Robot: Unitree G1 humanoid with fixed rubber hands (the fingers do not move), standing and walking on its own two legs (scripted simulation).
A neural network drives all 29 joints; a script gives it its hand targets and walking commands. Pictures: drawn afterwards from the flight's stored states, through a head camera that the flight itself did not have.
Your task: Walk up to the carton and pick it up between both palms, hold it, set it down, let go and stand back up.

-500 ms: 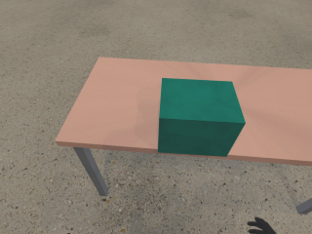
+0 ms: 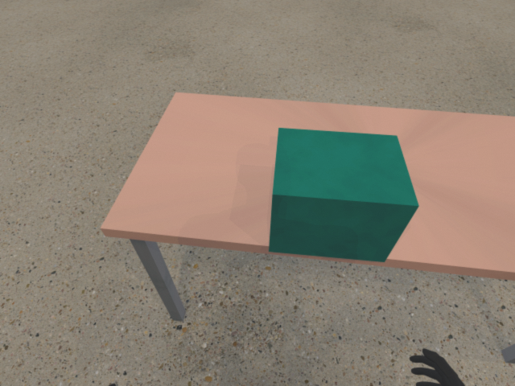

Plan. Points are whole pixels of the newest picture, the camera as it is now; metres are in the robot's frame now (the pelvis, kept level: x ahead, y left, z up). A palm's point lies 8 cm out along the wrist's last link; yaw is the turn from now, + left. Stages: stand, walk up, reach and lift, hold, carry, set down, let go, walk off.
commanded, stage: walk up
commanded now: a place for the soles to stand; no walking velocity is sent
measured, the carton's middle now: (331, 194) +0.50 -0.13 -0.02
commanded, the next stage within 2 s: none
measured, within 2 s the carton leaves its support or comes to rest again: neither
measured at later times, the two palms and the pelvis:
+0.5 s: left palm out of the picture +0.09 +0.27 -0.10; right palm out of the picture +0.12 -0.29 -0.08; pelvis +0.00 -0.02 +0.00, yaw -2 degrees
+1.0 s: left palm out of the picture +0.08 +0.15 -0.10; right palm (485, 364) +0.20 -0.35 -0.09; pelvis +0.06 -0.10 +0.01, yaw +1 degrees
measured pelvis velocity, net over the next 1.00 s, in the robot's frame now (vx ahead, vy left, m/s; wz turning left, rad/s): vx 0.06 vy -0.10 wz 0.01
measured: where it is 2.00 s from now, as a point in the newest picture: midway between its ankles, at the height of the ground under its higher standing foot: outside the picture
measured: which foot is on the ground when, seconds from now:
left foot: down 0.00-0.66, up 0.68-0.88, down 0.90-1.00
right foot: down 0.00-0.40, up 0.42-0.62, down 0.64-1.00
